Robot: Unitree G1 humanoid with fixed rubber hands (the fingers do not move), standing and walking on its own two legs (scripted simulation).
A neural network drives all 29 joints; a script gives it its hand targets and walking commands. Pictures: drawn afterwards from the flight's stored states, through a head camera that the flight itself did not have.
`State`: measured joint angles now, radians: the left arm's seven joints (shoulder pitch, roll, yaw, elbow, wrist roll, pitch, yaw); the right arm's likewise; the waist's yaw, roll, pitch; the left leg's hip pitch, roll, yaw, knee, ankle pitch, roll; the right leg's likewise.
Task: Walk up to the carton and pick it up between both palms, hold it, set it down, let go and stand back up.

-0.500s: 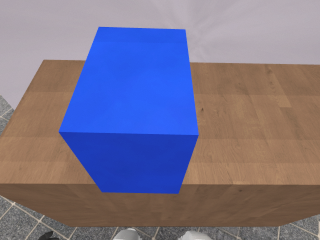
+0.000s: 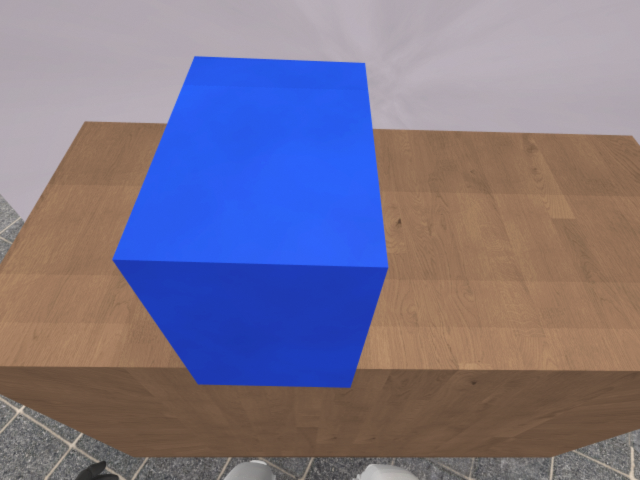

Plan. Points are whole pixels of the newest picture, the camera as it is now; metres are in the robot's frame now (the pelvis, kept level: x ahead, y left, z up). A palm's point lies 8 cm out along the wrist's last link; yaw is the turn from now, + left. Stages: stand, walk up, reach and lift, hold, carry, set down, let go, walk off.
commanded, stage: walk up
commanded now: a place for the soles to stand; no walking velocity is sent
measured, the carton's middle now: (277, 232) +0.38 +0.06 +0.10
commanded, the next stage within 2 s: none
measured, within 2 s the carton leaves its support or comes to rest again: neither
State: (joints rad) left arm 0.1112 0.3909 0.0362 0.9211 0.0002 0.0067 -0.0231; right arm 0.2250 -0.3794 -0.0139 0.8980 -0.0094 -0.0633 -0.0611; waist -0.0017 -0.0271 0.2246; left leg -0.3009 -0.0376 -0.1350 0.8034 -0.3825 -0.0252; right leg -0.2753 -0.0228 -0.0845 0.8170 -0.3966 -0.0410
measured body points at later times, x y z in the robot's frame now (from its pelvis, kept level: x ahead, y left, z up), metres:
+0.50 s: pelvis -0.01 +0.00 +0.00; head +0.02 -0.01 +0.45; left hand +0.10 +0.32 -0.10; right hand +0.07 -0.31 -0.13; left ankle -0.01 +0.16 -0.64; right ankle +0.02 -0.09 -0.70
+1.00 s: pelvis -0.11 +0.04 -0.01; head -0.07 +0.05 +0.44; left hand -0.01 +0.36 -0.13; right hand -0.03 -0.27 -0.12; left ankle +0.00 +0.16 -0.70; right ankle -0.10 -0.08 -0.69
